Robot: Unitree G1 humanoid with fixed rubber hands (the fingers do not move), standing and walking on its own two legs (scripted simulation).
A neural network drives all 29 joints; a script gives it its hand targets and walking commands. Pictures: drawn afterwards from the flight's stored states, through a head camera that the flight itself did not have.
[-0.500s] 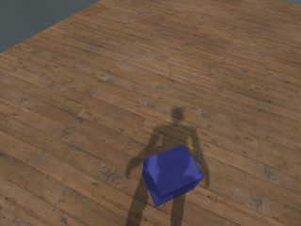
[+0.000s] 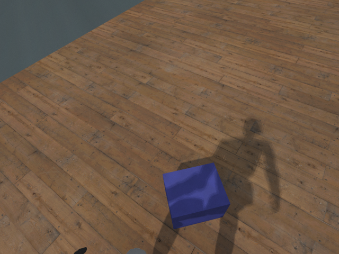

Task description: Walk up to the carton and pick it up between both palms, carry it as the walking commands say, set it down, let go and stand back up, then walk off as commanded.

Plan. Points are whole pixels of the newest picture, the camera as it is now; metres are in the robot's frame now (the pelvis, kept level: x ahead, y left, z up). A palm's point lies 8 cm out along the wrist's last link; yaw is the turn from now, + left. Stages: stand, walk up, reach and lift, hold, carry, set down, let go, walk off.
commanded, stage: walk up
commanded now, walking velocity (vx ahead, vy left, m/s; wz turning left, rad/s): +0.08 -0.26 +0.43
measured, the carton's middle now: (193, 196) +0.48 -0.08 -0.64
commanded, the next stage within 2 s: none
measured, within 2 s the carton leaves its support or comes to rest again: neither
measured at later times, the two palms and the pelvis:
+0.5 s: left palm out of the picture +0.04 +0.15 -0.11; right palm out of the picture +0.12 -0.37 -0.10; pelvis +0.01 -0.11 +0.02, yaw +8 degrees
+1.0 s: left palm out of the picture +0.03 +0.11 -0.08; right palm out of the picture +0.14 -0.41 -0.12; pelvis +0.03 -0.16 +0.02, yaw +10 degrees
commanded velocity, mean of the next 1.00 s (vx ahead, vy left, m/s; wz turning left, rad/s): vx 0.06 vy -0.07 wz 0.16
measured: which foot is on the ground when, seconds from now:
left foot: up 0.00-0.28, down 0.30-0.60, up 0.62-1.00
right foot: down 0.00-0.30, up 0.32-0.56, down 0.58-1.00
